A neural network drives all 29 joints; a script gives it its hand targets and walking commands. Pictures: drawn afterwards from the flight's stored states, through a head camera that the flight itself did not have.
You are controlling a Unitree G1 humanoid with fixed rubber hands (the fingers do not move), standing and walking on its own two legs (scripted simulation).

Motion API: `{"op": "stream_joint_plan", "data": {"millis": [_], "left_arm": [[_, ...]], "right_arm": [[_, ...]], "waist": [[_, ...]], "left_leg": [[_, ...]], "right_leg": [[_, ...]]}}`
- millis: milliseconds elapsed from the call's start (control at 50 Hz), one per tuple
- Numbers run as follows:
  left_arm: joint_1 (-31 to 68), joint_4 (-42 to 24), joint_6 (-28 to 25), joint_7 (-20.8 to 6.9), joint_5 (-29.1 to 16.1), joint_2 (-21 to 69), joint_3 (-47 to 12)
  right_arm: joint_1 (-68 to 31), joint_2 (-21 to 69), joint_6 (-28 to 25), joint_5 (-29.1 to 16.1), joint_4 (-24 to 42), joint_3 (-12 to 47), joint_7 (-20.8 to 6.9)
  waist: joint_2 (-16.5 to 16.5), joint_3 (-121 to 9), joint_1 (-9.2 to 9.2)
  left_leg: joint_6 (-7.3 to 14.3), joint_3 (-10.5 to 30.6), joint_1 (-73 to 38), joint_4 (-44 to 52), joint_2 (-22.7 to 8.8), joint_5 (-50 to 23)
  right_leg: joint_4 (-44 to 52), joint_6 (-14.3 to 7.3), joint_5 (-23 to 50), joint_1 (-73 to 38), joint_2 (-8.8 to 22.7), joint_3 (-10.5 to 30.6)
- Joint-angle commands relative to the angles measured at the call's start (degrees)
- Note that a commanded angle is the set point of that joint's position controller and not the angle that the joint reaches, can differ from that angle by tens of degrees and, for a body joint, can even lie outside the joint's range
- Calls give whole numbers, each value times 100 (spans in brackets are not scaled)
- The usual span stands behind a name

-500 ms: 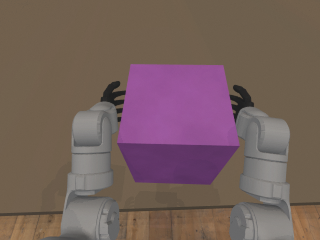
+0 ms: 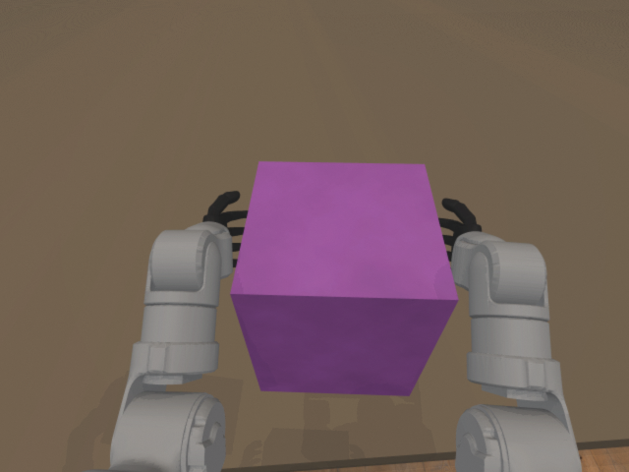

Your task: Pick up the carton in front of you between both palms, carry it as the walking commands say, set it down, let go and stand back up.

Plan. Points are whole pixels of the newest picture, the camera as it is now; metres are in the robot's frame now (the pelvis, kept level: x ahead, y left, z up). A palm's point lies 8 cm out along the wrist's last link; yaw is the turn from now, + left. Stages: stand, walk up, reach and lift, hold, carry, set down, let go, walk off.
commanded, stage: carry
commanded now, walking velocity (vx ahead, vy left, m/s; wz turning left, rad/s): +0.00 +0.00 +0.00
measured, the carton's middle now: (337, 284) +0.36 +0.00 +0.05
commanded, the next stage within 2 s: none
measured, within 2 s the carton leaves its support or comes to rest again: neither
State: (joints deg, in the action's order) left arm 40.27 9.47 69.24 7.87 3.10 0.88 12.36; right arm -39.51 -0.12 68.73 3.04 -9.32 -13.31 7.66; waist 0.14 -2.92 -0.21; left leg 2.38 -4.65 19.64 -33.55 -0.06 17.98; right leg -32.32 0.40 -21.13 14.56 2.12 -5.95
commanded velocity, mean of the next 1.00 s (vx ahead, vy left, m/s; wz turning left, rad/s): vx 0.50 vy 0.00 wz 0.00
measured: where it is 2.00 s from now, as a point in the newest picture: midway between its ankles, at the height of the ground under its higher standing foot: (324, 280)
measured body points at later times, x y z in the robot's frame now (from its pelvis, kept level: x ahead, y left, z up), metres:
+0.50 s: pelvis +0.05 +0.00 +0.00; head +0.05 +0.01 +0.45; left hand +0.44 +0.14 +0.17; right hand +0.42 -0.16 +0.16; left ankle -0.01 +0.09 -0.73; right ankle +0.05 -0.10 -0.67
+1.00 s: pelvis +0.28 -0.02 +0.01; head +0.33 -0.03 +0.46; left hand +0.67 +0.15 +0.17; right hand +0.69 -0.16 +0.16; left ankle +0.44 +0.09 -0.59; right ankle +0.16 -0.11 -0.73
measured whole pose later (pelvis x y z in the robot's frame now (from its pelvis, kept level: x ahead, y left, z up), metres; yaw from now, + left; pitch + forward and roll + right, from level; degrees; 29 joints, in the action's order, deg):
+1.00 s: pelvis +0.28 -0.02 +0.01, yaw +0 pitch +5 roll +2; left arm 47.2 0.4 75.3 8.9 1.5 0.8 16.5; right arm -49.2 -0.4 76.3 3.9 -1.4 -16.3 8.3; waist 0.2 1.5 -3.5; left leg 6.1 -7.7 57.4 -73.2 -3.5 25.4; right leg -19.4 -1.8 -20.2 3.3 2.0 -4.4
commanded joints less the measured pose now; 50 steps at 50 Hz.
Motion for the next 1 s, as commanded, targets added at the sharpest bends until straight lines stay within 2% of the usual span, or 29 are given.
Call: {"op": "stream_joint_plan", "data": {"millis": [0,40,80,140,200,240,260,300,320,340,360,400,480,540,580,600,620,640,660,680,700,720,740,780,840,880,920,940,980], "left_arm": [[3874,-355,-115,-1366,-2240,6230,-3465],[4120,-508,-140,-1364,-2287,6243,-3486],[4411,-760,-135,-1341,-2379,6210,-3534],[4757,-1036,-46,-1258,-2496,6019,-3576],[4858,-1071,156,-1150,-2525,5646,-3488],[4726,-863,326,-1097,-2480,5434,-3319],[4691,-744,403,-1087,-2458,5391,-3230],[4831,-496,554,-1100,-2469,5393,-3082],[4917,-306,600,-1119,-2476,5411,-2999],[4950,-118,609,-1132,-2472,5493,-2907],[4937,54,608,-1138,-2436,5620,-2807],[5026,91,587,-1138,-2397,5832,-2671],[5275,-152,622,-1041,-2352,5858,-2568],[5070,-96,673,-1015,-2226,5761,-2508],[4882,64,674,-1049,-2136,5732,-2461],[4830,142,665,-1082,-2098,5697,-2451],[4743,235,641,-1121,-2063,5728,-2446],[4651,359,661,-1174,-2125,5690,-2395],[4816,264,619,-1226,-2255,5807,-2453],[5214,-9,573,-1260,-2335,5923,-2537],[5579,-390,510,-1293,-2481,6090,-2718],[5963,-798,464,-1315,-2678,6311,-2923],[6217,-1113,436,-1319,-2843,6394,-3085],[6329,-1522,427,-1311,-3002,6471,-3271],[5919,-1765,459,-1288,-2990,6204,-3317],[5732,-1815,512,-1288,-2968,5974,-3353],[5467,-1658,577,-1311,-2889,5854,-3333],[5407,-1564,603,-1330,-2824,5797,-3318],[5238,-1220,659,-1374,-2702,5764,-3303]], "right_arm": [[-4050,6260,-57,-2349,354,3518,-1438],[-4298,6302,-74,-2394,475,3524,-1440],[-4632,6313,-66,-2477,676,3568,-1418],[-4912,6116,34,-2586,852,3571,-1342],[-4970,5779,248,-2654,812,3478,-1262],[-4816,5536,407,-2609,546,3281,-1236],[-4780,5444,472,-2556,381,3163,-1230],[-4549,5299,562,-2431,-37,2867,-1209],[-4498,5279,589,-2381,-167,2721,-1196],[-4594,5300,611,-2377,-139,2637,-1190],[-4793,5412,623,-2391,-79,2613,-1193],[-5401,5707,591,-2572,277,2721,-1218],[-6129,5956,604,-2858,843,2858,-1202],[-5869,6025,677,-2780,642,2858,-1210],[-5664,6062,710,-2713,416,2862,-1229],[-5513,6066,713,-2658,297,2861,-1236],[-5680,6063,724,-2573,248,2877,-1254],[-5275,6009,736,-2398,-48,2738,-1267],[-5177,5903,714,-2210,-131,2640,-1241],[-5355,6020,699,-2181,-129,2652,-1216],[-5478,6124,672,-2212,62,2661,-1210],[-5710,6217,639,-2259,318,2746,-1192],[-5798,6268,622,-2304,492,2818,-1165],[-5639,6162,573,-2298,768,2887,-1071],[-5274,5898,572,-2161,1038,3016,-941],[-5083,5609,583,-1997,1108,3029,-891],[-4975,5399,627,-1896,1058,3056,-880],[-4919,5413,656,-1913,969,3135,-899],[-4808,5520,676,-1957,704,3228,-947]], "waist": [[-177,-2750,-9],[-192,-2630,-54],[-242,-2369,-91],[-483,-1783,-106],[-756,-1541,-127],[-669,-1691,-88],[-398,-1762,-58],[1093,-1964,191],[1562,-1874,335],[1350,-1689,449],[916,-1705,518],[545,-1841,449],[799,-1894,307],[858,-1976,151],[550,-2450,-304],[90,-2752,-564],[-733,-2882,-673],[-1512,-2647,-362],[-1484,-2695,-447],[-1267,-2726,-442],[-872,-2675,-465],[-502,-2525,-454],[-488,-2401,-377],[-401,-2296,-365],[-526,-2251,-582],[-370,-2015,-453],[-416,-1812,-357],[-595,-1891,-385],[-1209,-2244,-34]], "left_leg": [[139,513,-985,-94,-768,-3068],[103,480,-903,151,-746,-1938],[182,425,-772,240,-609,-629],[261,339,-163,80,-336,1240],[253,12,299,-412,-115,821],[276,15,56,-164,-111,555],[334,265,-350,70,-231,212],[779,1808,-1773,703,-1155,-1284],[1124,2680,-2418,962,-1678,-2171],[1431,3117,-2850,989,-1934,-2742],[1554,3117,-3095,899,-2020,-2913],[1320,2681,-3061,943,-1892,-2069],[1014,1696,-2207,1239,-1519,-1103],[773,837,-1429,884,-1244,-2222],[542,174,-988,-460,-1030,-4199],[302,-237,-530,-1587,-659,-4013],[-36,-94,786,-2895,-340,-1794],[-97,-7,2303,-3937,131,1307],[-27,343,2689,-5021,183,1215],[40,396,3041,-5590,15,1084],[59,514,3466,-5975,-96,858],[77,569,3514,-6336,-228,728],[140,507,3662,-6455,-258,681],[247,328,4135,-6731,-253,726],[349,313,5571,-7639,-391,1277],[316,124,5427,-6553,-563,1317],[267,-247,3907,-4427,-515,1167],[311,-536,2969,-3652,-311,749],[515,-1070,1611,-2699,321,285]], "right_leg": [[-117,-172,3961,-1177,731,457],[115,-229,2868,-1008,775,485],[437,-348,801,-716,671,592],[1027,-665,-1492,-374,849,1211],[1123,-870,-1183,-537,1179,1680],[654,-788,-138,-565,1126,1403],[239,-618,313,-304,878,1015],[-1548,-110,314,1104,32,-109],[-2158,-25,-817,2141,-217,-176],[-2658,-96,-1669,3036,-309,70],[-3000,-199,-1729,3420,-189,289],[-3060,-293,-1450,3520,-41,378],[-2515,-244,-324,2706,-20,175],[-1267,-331,289,1335,-246,-84],[-207,-458,1032,-404,-743,-662],[420,-505,1455,-1564,-790,-743],[661,-827,1522,-2843,518,1109],[846,-1248,3256,-3570,1718,3035],[925,-1692,4295,-3329,1938,3645],[705,-1833,4285,-3432,1995,3417],[844,-1980,2923,-3118,1973,3401],[1071,-1867,1616,-2631,1719,3098],[1112,-1729,1219,-2441,1556,2835],[1089,-1547,1146,-2554,1417,2464],[1038,-1562,1211,-3443,1556,2467],[1294,-1332,1217,-3147,1279,2039],[1918,-1286,2138,-2020,982,1289],[1962,-1257,3309,-1578,913,904],[1094,-1030,7298,-1618,808,123]]}}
